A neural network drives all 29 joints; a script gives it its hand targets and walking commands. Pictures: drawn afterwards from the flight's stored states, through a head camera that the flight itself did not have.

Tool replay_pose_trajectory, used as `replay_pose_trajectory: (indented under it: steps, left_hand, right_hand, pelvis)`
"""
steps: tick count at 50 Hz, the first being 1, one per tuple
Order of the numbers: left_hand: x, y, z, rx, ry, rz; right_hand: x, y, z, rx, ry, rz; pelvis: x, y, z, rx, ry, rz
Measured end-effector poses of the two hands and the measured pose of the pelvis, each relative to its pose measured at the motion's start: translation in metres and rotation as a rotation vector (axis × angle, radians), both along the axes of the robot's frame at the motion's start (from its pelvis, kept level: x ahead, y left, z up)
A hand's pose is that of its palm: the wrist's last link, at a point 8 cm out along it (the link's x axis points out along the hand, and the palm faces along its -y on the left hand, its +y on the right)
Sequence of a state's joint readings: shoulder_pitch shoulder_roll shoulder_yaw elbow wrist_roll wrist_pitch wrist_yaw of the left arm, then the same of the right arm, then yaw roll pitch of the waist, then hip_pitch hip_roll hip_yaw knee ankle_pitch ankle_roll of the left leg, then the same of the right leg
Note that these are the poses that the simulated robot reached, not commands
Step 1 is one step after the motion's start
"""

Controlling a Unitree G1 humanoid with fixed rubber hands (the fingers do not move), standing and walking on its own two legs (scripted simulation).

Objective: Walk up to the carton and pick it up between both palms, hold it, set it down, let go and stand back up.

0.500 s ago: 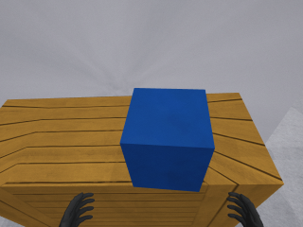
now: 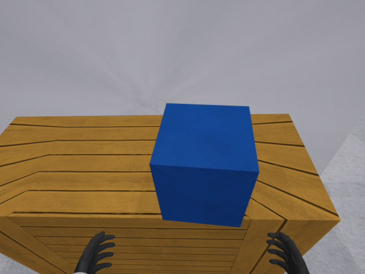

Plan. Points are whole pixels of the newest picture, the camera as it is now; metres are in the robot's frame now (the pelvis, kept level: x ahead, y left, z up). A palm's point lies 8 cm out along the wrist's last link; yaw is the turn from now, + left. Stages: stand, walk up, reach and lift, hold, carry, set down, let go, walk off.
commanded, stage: set down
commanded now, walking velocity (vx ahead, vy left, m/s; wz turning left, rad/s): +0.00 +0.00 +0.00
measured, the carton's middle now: (203, 166) +0.39 -0.02 +0.01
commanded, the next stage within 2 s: let go in 0.18 s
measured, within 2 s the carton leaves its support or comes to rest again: neither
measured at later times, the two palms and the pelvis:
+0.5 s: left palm (92, 269) +0.17 +0.23 -0.07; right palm (296, 268) +0.18 -0.22 -0.08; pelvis +0.02 +0.00 +0.00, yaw +1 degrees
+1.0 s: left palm out of the picture +0.11 +0.29 -0.09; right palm out of the picture +0.10 -0.32 -0.09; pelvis +0.00 -0.01 -0.01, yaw +1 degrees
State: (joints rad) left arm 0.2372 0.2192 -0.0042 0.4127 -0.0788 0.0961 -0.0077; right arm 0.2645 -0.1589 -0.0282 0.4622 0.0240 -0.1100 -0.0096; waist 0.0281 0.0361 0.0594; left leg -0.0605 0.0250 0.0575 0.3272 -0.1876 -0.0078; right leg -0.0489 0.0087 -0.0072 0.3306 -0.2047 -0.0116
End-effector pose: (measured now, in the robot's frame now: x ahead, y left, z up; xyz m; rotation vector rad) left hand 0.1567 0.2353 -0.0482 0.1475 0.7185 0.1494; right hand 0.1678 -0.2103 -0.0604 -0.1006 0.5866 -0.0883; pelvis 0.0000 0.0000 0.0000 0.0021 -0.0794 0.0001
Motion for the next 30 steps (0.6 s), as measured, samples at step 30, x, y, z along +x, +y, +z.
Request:
replay_pose_trajectory:
  steps: [30]
  left_hand:
    - [0.006, 0.001, -0.021, 0.035, 0.118, -0.002]
  right_hand:
    - [0.010, -0.010, -0.030, -0.036, 0.109, 0.060]
  pelvis:
    - [0.017, -0.006, -0.002, -0.003, 0.011, 0.016]
